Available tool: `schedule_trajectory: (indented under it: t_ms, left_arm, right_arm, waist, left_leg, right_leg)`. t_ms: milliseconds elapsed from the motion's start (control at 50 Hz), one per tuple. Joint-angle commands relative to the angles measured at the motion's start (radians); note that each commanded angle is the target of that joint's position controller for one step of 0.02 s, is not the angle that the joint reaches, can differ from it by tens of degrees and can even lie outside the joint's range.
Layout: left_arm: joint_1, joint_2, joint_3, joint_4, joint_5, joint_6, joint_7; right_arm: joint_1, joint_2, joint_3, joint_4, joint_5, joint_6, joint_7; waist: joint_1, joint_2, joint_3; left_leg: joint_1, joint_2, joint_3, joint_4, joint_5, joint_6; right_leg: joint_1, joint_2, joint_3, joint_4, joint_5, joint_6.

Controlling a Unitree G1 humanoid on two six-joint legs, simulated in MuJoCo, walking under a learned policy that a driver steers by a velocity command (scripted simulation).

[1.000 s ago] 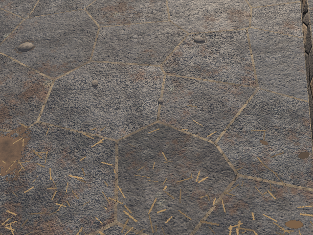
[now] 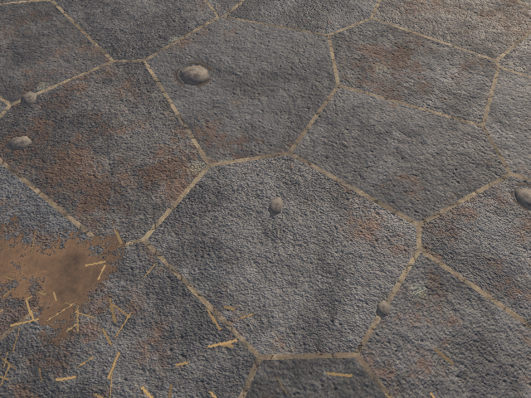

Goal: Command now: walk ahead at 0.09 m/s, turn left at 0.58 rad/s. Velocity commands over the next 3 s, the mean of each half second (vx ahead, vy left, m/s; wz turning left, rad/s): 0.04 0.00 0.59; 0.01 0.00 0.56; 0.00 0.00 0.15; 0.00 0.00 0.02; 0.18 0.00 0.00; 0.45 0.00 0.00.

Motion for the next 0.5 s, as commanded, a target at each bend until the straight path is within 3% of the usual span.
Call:
schedule_trajectory:
  t_ms: [20,80,120,140,160,180,200,220,240,260,300,380,500]
  left_arm:
    - [-0.068,0.189,0.053,-0.062,-0.015,-0.005,-0.001]
    - [-0.059,0.21,0.062,-0.042,-0.037,0.0,-0.01]
    - [-0.02,0.181,0.057,-0.016,-0.044,0.004,-0.012]
    - [0.026,0.135,0.045,-0.008,-0.015,0.006,-0.016]
    - [0.007,0.101,0.026,-0.064,0.027,0.007,-0.013]
    - [-0.075,0.147,0.04,-0.07,0.014,0.008,-0.007]
    - [-0.086,0.158,0.045,-0.073,-0.011,0.012,-0.006]
    - [-0.066,0.153,0.048,-0.055,-0.013,0.015,0.002]
    - [-0.068,0.163,0.051,-0.05,-0.004,0.018,0.009]
    - [-0.062,0.162,0.052,-0.045,0.001,0.02,0.01]
    - [-0.039,0.141,0.047,-0.035,-0.007,0.02,0.006]
    - [-0.072,0.111,0.033,-0.04,-0.012,0.021,0.002]
    - [-0.066,0.127,0.041,-0.047,-0.021,0.01,-0.018]
  right_arm:
    - [0.02,-0.066,-0.019,-0.079,0.0,0.001,0.016]
    - [0.001,-0.077,-0.028,-0.101,-0.002,0.008,0.029]
    - [0.047,-0.1,-0.045,-0.087,-0.006,0.004,0.026]
    - [0.093,-0.191,-0.073,-0.087,-0.005,-0.001,0.009]
    - [0.085,-0.291,-0.085,-0.121,-0.024,-0.009,-0.001]
    - [0.118,-0.231,-0.071,-0.115,-0.038,-0.031,0.008]
    - [0.088,-0.207,-0.06,-0.105,-0.036,-0.049,0.01]
    - [0.037,-0.184,-0.056,-0.103,-0.019,-0.056,0.006]
    - [-0.005,-0.159,-0.047,-0.11,-0.004,-0.053,0.001]
    - [-0.031,-0.155,-0.041,-0.116,-0.004,-0.047,-0.005]
    - [-0.041,-0.155,-0.04,-0.12,-0.014,-0.04,-0.012]
    - [-0.026,-0.172,-0.049,-0.111,-0.008,-0.031,-0.022]
    - [-0.04,-0.175,-0.052,-0.107,-0.004,-0.02,-0.009]
  waist:
    - [-0.014,-0.151,-0.162]
    - [-0.02,-0.144,-0.146]
    - [-0.04,-0.097,-0.154]
    - [-0.035,0.09,-0.178]
    - [-0.024,0.332,-0.184]
    - [-0.1,0.195,-0.253]
    - [-0.075,0.145,-0.221]
    - [-0.047,0.093,-0.2]
    - [-0.034,0.078,-0.184]
    - [-0.017,0.088,-0.187]
    - [-0.005,0.093,-0.208]
    - [-0.027,0.107,-0.204]
    - [-0.035,0.147,-0.18]
  left_leg:
    - [0.133,0.014,0.013,-0.099,0.04,0.025]
    - [0.184,-0.004,0.044,-0.252,0.044,0.067]
    - [0.335,-0.045,0.05,-0.43,0.205,0.116]
    - [0.493,0.079,-0.139,-0.502,0.519,0.178]
    - [0.595,0.321,-0.509,-0.516,0.727,0.391]
    - [0.572,0.329,-0.518,-0.538,0.698,0.457]
    - [0.545,0.279,-0.426,-0.537,0.653,0.41]
    - [0.521,0.224,-0.363,-0.53,0.581,0.35]
    - [0.499,0.198,-0.337,-0.528,0.559,0.316]
    - [0.45,0.174,-0.309,-0.528,0.591,0.307]
    - [0.431,0.148,-0.294,-0.53,0.596,0.307]
    - [0.417,0.13,-0.338,-0.523,0.467,0.305]
    - [0.374,0.11,-0.475,-0.512,0.349,0.29]
  right_leg:
    - [0.081,-0.28,0.129,-0.114,0.31,-0.199]
    - [0.124,-0.295,0.115,-0.051,0.267,-0.162]
    - [0.075,-0.237,0.05,0.082,0.17,-0.082]
    - [-0.067,-0.144,-0.039,0.304,-0.015,0.004]
    - [-0.366,0.015,-0.031,0.582,-0.493,0.099]
    - [-0.399,0.029,0.147,0.753,-0.529,0.099]
    - [-0.415,0.011,0.18,0.792,-0.455,0.084]
    - [-0.418,-0.007,0.192,0.765,-0.375,0.076]
    - [-0.416,-0.014,0.198,0.724,-0.32,0.078]
    - [-0.362,-0.002,0.191,0.718,-0.278,0.085]
    - [-0.308,0.023,0.185,0.659,-0.229,0.098]
    - [-0.24,0.047,0.203,0.451,-0.196,0.11]
    - [-0.122,0.077,0.218,0.248,-0.204,0.081]
Next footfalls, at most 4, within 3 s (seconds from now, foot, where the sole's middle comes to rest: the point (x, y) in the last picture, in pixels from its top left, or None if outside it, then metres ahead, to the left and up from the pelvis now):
0.14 left None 0.10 0.13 -0.78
0.58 right None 0.14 -0.09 -0.78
0.98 left None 0.00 0.15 -0.78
1.36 right None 0.13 -0.05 -0.78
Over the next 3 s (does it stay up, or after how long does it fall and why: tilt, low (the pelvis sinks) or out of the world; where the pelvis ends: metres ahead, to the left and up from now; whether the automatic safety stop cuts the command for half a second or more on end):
stays up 0.28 0.25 0.00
